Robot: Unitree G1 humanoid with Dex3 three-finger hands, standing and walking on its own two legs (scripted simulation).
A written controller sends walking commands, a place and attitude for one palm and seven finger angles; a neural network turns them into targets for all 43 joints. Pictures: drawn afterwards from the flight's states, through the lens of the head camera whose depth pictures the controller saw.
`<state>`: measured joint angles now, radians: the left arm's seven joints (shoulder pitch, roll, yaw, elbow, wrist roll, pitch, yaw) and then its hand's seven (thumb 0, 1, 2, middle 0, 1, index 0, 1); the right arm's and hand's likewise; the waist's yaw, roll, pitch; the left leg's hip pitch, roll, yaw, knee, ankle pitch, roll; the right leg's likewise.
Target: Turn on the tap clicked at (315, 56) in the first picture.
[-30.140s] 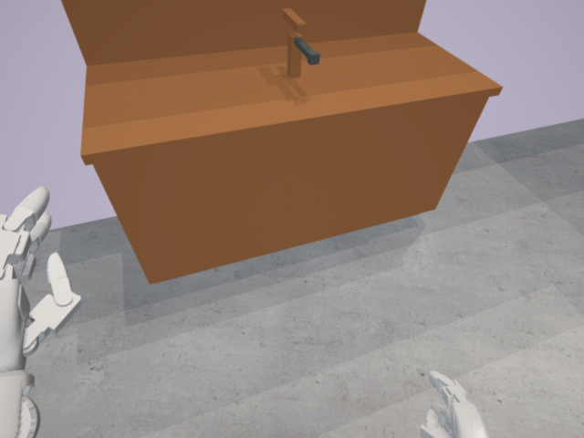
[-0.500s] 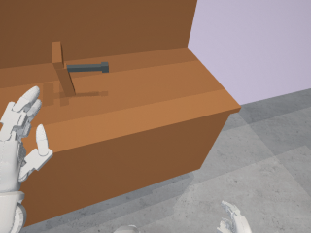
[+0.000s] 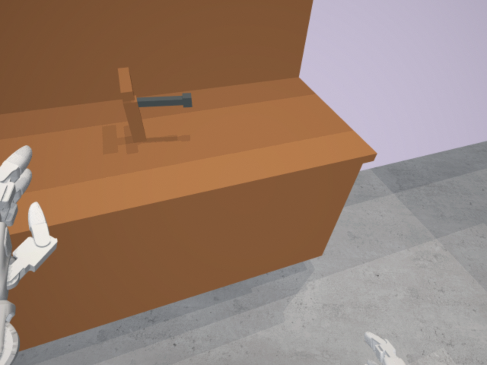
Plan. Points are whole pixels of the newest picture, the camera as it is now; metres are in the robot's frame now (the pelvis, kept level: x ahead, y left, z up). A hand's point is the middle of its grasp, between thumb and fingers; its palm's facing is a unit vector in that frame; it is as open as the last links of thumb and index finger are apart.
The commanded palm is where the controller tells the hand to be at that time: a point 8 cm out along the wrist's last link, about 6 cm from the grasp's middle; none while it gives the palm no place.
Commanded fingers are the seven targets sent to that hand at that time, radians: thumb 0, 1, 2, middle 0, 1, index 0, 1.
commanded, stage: stop stepping back and stand still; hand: left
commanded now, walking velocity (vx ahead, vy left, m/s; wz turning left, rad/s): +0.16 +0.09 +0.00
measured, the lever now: (187, 100) +0.75 +0.22 +0.06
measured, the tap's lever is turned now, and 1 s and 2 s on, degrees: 80 80 80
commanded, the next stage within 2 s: stand and check the lever's angle in 0.42 s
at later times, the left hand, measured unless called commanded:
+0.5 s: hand (36, 261) +0.19 +0.27 +0.16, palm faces +0.43 -0.84 -0.33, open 7.4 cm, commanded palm +0.14 +0.30 +0.18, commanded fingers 0.00 0.90 0.90 -0.20 -0.30 -0.20 -0.30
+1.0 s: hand (42, 242) +0.22 +0.28 +0.15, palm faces +0.40 -0.84 -0.36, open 7.4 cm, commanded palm +0.17 +0.32 +0.18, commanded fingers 0.00 0.90 0.90 -0.20 -0.30 -0.20 -0.30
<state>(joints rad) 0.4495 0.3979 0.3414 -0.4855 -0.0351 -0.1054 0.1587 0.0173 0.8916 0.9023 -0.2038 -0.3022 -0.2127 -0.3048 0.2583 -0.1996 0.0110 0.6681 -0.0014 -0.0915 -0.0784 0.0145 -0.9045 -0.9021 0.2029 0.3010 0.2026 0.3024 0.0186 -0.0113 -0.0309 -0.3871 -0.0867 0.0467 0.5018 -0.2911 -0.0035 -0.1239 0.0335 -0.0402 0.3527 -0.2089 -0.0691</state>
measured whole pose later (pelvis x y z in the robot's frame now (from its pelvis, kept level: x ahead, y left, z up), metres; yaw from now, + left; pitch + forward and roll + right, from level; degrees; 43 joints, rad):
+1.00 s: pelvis +0.01 +0.04 +0.00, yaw +1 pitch -1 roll -1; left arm 0.48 0.33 0.29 -0.44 -0.07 -0.10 0.14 0.02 0.89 0.90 -0.20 -0.30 -0.21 -0.30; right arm 0.15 -0.21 0.01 0.60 0.01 -0.07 -0.07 0.01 -0.91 -0.90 0.20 0.30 0.20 0.30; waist 0.01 0.03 0.00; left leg -0.21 0.02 0.02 0.48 -0.26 0.00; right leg -0.18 0.03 -0.05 0.44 -0.25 -0.03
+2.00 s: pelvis +0.00 +0.08 +0.00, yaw +0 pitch -1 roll -2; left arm 0.46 0.33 0.30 -0.43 -0.05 -0.13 0.16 0.02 0.89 0.90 -0.20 -0.30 -0.21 -0.30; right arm 0.17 -0.20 0.03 0.63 0.00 -0.07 -0.08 0.01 -0.91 -0.90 0.20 0.30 0.20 0.30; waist 0.02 0.01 0.00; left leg -0.21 -0.02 0.05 0.43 -0.21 0.06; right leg -0.17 -0.01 -0.03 0.35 -0.17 0.02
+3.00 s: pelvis +0.01 +0.08 +0.00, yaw +1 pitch +0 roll -1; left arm 0.47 0.33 0.30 -0.42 -0.06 -0.12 0.15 0.02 0.89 0.90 -0.20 -0.30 -0.21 -0.30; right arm 0.18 -0.21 0.02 0.62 0.00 -0.06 -0.08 0.02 -0.91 -0.90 0.20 0.30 0.20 0.30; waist 0.02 0.03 -0.02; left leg -0.20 -0.02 0.04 0.42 -0.22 0.05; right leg -0.16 -0.01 -0.03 0.34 -0.17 0.02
